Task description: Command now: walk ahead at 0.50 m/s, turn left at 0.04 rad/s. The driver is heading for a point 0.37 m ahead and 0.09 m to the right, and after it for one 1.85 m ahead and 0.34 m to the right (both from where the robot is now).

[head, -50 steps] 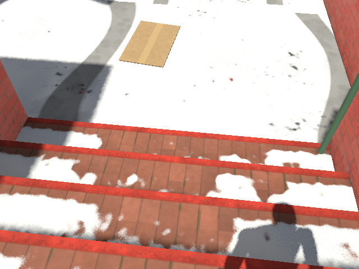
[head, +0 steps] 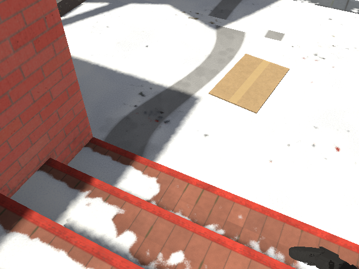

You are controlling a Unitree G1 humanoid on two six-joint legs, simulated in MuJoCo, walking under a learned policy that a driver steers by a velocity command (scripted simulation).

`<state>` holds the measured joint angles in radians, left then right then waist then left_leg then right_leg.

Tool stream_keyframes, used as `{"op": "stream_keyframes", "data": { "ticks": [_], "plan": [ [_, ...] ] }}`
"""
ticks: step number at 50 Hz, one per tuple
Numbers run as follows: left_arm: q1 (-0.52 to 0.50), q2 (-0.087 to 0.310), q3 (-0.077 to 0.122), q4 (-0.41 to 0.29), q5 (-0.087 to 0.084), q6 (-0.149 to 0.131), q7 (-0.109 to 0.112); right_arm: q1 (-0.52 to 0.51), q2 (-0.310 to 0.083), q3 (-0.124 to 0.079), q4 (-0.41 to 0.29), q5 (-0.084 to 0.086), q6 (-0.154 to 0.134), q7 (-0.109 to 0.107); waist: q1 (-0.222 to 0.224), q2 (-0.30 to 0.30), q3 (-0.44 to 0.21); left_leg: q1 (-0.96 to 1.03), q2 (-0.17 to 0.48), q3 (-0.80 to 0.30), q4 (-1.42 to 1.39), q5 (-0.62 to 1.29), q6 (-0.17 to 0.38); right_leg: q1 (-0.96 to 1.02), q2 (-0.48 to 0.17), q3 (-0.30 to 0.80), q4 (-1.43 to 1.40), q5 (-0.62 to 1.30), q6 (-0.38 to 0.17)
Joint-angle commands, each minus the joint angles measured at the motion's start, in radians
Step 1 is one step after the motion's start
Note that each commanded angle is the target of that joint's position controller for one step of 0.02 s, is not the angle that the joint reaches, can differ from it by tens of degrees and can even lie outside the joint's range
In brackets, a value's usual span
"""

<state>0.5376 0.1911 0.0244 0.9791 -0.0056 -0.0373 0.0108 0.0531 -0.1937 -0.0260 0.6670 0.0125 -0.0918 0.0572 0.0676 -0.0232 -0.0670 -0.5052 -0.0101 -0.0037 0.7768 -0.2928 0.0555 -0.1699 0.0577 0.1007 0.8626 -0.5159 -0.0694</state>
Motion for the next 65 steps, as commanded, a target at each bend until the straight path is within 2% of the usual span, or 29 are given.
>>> {"op": "stream_keyframes", "data": {
  "ticks": [1, 3, 7, 12, 17, 19, 20, 21, 22, 24, 25, 26, 29, 33, 36, 38, 41, 44, 46, 48, 49, 50, 51, 52, 54, 58, 61, 63, 65],
  "plan": [
    [-0.025, 0.099, 0.018, -0.105, -0.02, -0.052, -0.009, 0.517, -0.14, -0.047, 0.115, 0.033, 0.01, -0.003, -0.213, 0.32, -0.133, 0.708, 0.318, -0.509, -0.248, 0.442, 0.305, -0.679, 0.046, 0.124, 0.663, -0.055, 0.012],
    [-0.13, 0.125, 0.038, -0.175, -0.052, -0.033, 0.01, 0.402, -0.127, -0.042, 0.132, 0.028, 0.01, -0.004, -0.133, 0.121, 0.044, 0.463, 0.355, -0.566, -0.302, 0.141, 0.289, -0.805, -0.014, 0.102, 0.595, 0.062, 0.006],
    [-0.121, 0.1, 0.058, -0.189, 0.0, 0.022, -0.007, 0.248, -0.122, -0.033, 0.139, -0.045, -0.011, -0.014, -0.007, 0.004, 0.092, 0.022, 0.268, -0.324, -0.31, -0.021, 0.199, -0.549, -0.095, 0.062, 0.342, 0.406, -0.015],
    [-0.337, 0.049, 0.043, -0.278, -0.01, -0.004, -0.061, 0.283, -0.129, -0.033, 0.205, 0.003, 0.001, -0.115, -0.045, 0.109, 0.07, -0.171, 0.129, 0.011, -0.144, -0.131, 0.06, -0.177, -0.031, -0.064, -0.205, 1.061, 0.013],
    [-0.367, 0.07, 0.038, -0.305, -0.027, 0.042, -0.066, 0.384, -0.094, -0.031, 0.226, 0.014, 0.032, -0.114, -0.103, 0.085, 0.099, 0.113, 0.202, -0.034, 0.165, -0.133, 0.016, -0.248, -0.111, -0.039, -0.418, 0.973, -0.004],
    [-0.141, 0.085, 0.058, -0.215, -0.002, 0.033, -0.067, 0.372, -0.127, -0.036, 0.242, 0.012, 0.045, -0.11, 0.001, 0.041, 0.07, 0.142, 0.197, 0.006, 0.448, 0.082, 0.004, -0.038, -0.091, -0.098, -0.542, 0.902, -0.047],
    [0.04, 0.144, 0.081, -0.161, 0.018, 0.031, -0.06, 0.376, -0.158, -0.05, 0.25, 0.008, 0.038, -0.107, 0.098, -0.059, 0.015, 0.029, 0.1, 0.077, 0.872, 0.064, -0.026, 0.201, -0.114, -0.045, -0.549, 0.993, -0.127],
    [0.081, 0.232, 0.078, -0.137, 0.019, 0.012, -0.066, 0.486, -0.077, -0.033, 0.217, -0.037, 0.01, -0.084, 0.021, -0.355, -0.046, -0.412, 0.033, 0.083, 1.248, -0.532, -0.053, 0.551, -0.189, 0.034, -0.188, 1.356, -0.164],
    [0.093, 0.268, 0.092, -0.158, -0.016, 0.016, -0.057, 0.53, -0.132, -0.022, 0.165, -0.022, -0.027, -0.062, 0.021, -0.42, -0.187, -0.557, 0.066, -0.048, 1.24, -0.445, -0.054, 0.663, -0.269, 0.235, -0.15, 1.218, -0.256],
    [0.02, 0.32, 0.109, -0.174, 0.002, 0.02, -0.035, 0.37, -0.138, -0.022, 0.09, 0.044, -0.052, -0.058, 0.016, -0.177, -0.224, -0.714, 0.076, -0.136, 1.141, -0.207, -0.046, 0.561, -0.427, 0.613, -0.372, 0.527, -0.382],
    [-0.115, 0.22, 0.074, -0.227, 0.02, 0.006, -0.035, 0.268, -0.195, -0.045, 0.085, 0.048, -0.035, -0.088, -0.032, 0.078, -0.092, -0.675, 0.116, -0.14, 0.883, 0.004, -0.034, 0.335, -0.401, 0.645, -0.469, 0.328, -0.32],
    [-0.199, 0.213, 0.07, -0.24, 0.03, -0.012, -0.036, 0.236, -0.182, -0.044, 0.072, 0.03, -0.021, -0.103, -0.077, -0.01, -0.026, -0.606, 0.12, -0.173, 0.824, 0.012, -0.04, 0.165, -0.423, 0.733, -0.443, 0.443, -0.336],
    [-0.289, 0.159, 0.049, -0.271, -0.012, -0.02, -0.006, 0.184, -0.134, -0.052, 0.024, -0.045, 0.017, -0.114, -0.136, 0.004, 0.075, -0.344, 0.132, -0.15, 0.363, 0.092, -0.124, -0.174, -0.211, 0.423, -0.453, 0.634, -0.26],
    [-0.225, 0.172, 0.065, -0.261, 0.0, -0.005, 0.022, 0.239, -0.118, -0.051, 0.049, -0.045, 0.006, -0.066, -0.128, -0.005, -0.034, -0.135, 0.059, -0.09, 0.338, 0.41, -0.086, -0.21, -0.14, 0.323, -0.338, 0.856, -0.231],
    [0.071, 0.122, 0.06, -0.17, -0.051, -0.013, 0.049, -0.081, -0.131, -0.049, -0.052, -0.02, -0.031, -0.035, 0.021, -0.006, 0.074, -0.626, 0.077, -0.211, 0.052, 0.439, -0.036, 0.227, -0.147, 0.491, -0.227, 0.437, -0.211],
    [-0.03, 0.106, 0.05, -0.2, -0.037, 0.004, 0.076, -0.164, -0.071, -0.024, -0.094, -0.055, -0.054, -0.014, 0.023, 0.022, 0.11, -0.176, 0.004, -0.114, -0.268, 0.845, -0.034, -0.179, -0.015, 0.332, -0.213, 0.185, -0.15],
    [-0.091, 0.12, 0.048, -0.199, -0.031, 0.024, 0.07, -0.043, -0.084, -0.039, -0.102, -0.026, -0.033, -0.009, -0.019, -0.102, 0.095, 0.117, -0.017, -0.113, -0.248, 0.862, -0.042, -0.341, 0.024, 0.316, -0.119, 0.146, -0.138],
    [-0.043, 0.104, 0.045, -0.2, -0.045, 0.034, 0.077, -0.018, -0.105, -0.043, -0.103, -0.015, -0.019, -0.024, 0.026, -0.05, 0.133, 0.022, 0.086, -0.206, -0.525, 0.817, -0.045, -0.033, 0.023, 0.347, 0.064, 0.169, -0.112],
    [-0.069, 0.108, 0.037, -0.171, -0.025, 0.05, 0.08, 0.201, -0.125, -0.071, -0.027, -0.004, -0.012, -0.023, -0.081, -0.044, 0.066, 0.284, 0.106, -0.128, -0.544, 0.797, -0.044, -0.086, 0.037, 0.294, 0.332, 0.252, -0.084],
    [0.019, -0.01, 0.017, -0.104, -0.034, 0.023, 0.016, 0.654, -0.152, -0.075, 0.126, -0.021, 0.001, -0.008, -0.228, 0.213, -0.107, 0.914, 0.238, -0.208, -0.128, 0.935, 0.01, -0.589, 0.199, 0.212, 1.032, -0.403, -0.011],
    [0.176, 0.003, 0.015, -0.121, -0.054, 0.004, 0.001, 0.641, -0.192, -0.075, 0.161, 0.0, 0.01, 0.002, -0.115, 0.424, -0.134, 0.997, 0.311, -0.386, -0.07, 0.882, 0.064, -0.819, 0.179, 0.21, 1.288, -0.406, 0.033],
    [0.185, 0.051, 0.017, -0.12, -0.039, 0.0, 0.004, 0.604, -0.203, -0.073, 0.148, 0.007, 0.038, 0.0, -0.108, 0.425, -0.12, 0.924, 0.32, -0.399, -0.106, 0.775, 0.087, -0.906, 0.113, 0.147, 1.366, -0.367, 0.06],
    [0.072, 0.106, 0.016, -0.22, -0.07, -0.007, 0.014, 0.544, -0.295, -0.098, 0.176, 0.017, 0.048, -0.006, -0.08, 0.394, -0.145, 0.844, 0.409, -0.669, -0.359, 0.046, 0.228, -0.976, 0.056, 0.052, 1.223, -0.201, 0.065],
    [-0.114, 0.151, 0.029, -0.225, -0.072, 0.011, 0.043, 0.453, -0.194, -0.07, 0.15, -0.017, 0.054, -0.017, -0.098, 0.097, -0.009, 0.596, 0.39, -0.701, -0.511, -0.305, 0.22, -0.967, -0.014, 0.011, 1.158, -0.044, 0.042],
    [-0.211, 0.168, 0.044, -0.242, -0.036, 0.027, 0.063, 0.228, -0.104, -0.02, 0.117, -0.039, 0.006, -0.03, -0.001, 0.01, 0.177, 0.138, 0.31, -0.607, -0.507, -0.249, 0.142, -0.792, -0.097, 0.128, 0.82, 0.264, -0.007],
    [-0.322, 0.056, 0.03, -0.295, 0.051, -0.021, 0.037, 0.345, -0.11, -0.018, 0.201, -0.031, -0.004, -0.078, -0.038, 0.171, 0.092, 0.053, 0.123, -0.306, -0.483, 0.373, 0.11, -0.496, -0.125, -0.016, 0.189, 0.576, 0.072],
    [-0.224, 0.045, 0.029, -0.252, 0.011, -0.002, 0.006, 0.439, -0.153, -0.03, 0.242, -0.023, 0.01, -0.081, -0.029, 0.159, -0.033, 0.261, 0.185, -0.345, -0.389, 0.562, 0.142, -0.503, -0.124, 0.005, 0.226, 0.675, 0.073],
    [-0.273, 0.071, 0.039, -0.265, 0.006, 0.014, -0.002, 0.479, -0.122, -0.025, 0.248, 0.008, 0.015, -0.072, -0.053, 0.058, 0.029, 0.35, 0.206, -0.391, -0.367, 0.423, 0.157, -0.665, -0.14, 0.022, 0.221, 0.6, 0.046],
    [-0.374, 0.067, 0.039, -0.309, 0.007, 0.009, -0.006, 0.52, -0.11, -0.02, 0.255, -0.005, 0.023, -0.065, -0.082, 0.048, 0.092, 0.412, 0.208, -0.432, -0.345, 0.386, 0.162, -0.777, -0.149, 0.021, 0.206, 0.541, 0.03]
  ]
}}
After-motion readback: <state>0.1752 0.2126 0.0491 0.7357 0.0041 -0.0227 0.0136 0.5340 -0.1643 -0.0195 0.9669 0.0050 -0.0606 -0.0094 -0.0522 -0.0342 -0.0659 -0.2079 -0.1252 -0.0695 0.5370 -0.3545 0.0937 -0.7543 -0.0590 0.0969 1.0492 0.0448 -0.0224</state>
